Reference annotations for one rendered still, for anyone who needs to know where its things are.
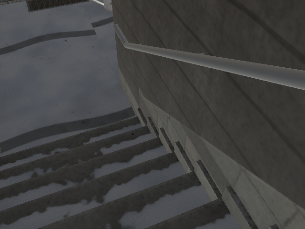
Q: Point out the stairs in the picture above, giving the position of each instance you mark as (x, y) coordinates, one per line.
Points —
(113, 177)

